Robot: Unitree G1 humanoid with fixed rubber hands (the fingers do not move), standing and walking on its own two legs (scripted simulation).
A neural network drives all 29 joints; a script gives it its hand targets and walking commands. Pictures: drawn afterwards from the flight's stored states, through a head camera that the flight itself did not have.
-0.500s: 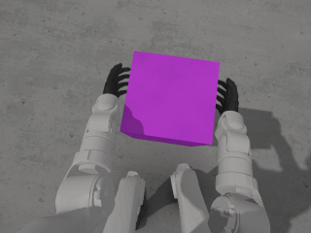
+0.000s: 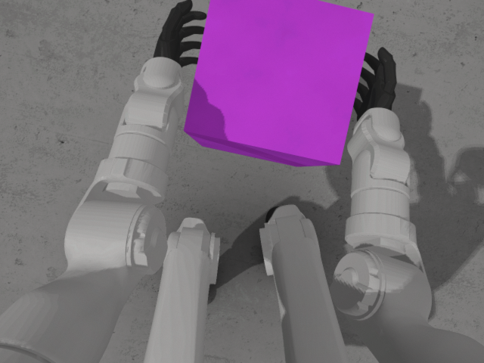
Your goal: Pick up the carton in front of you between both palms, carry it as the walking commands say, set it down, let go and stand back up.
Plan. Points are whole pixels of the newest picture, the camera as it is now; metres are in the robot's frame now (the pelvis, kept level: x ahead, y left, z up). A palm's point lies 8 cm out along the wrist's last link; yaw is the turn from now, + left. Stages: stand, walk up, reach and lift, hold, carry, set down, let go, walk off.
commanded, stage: set down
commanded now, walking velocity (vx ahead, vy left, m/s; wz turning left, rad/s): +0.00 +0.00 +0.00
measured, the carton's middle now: (266, 96) +0.50 -0.08 -0.21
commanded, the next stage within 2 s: none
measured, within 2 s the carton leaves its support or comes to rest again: rests again in 0.92 s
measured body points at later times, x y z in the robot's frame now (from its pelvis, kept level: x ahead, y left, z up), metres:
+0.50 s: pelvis +0.00 +0.00 -0.07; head +0.36 +0.00 +0.19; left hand +0.57 +0.06 -0.25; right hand +0.49 -0.24 -0.23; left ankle +0.08 +0.11 -0.44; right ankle +0.13 -0.14 -0.44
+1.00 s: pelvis +0.00 +0.01 -0.09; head +0.37 +0.01 +0.17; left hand +0.57 +0.05 -0.27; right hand +0.48 -0.24 -0.26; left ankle +0.08 +0.11 -0.44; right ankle +0.13 -0.14 -0.44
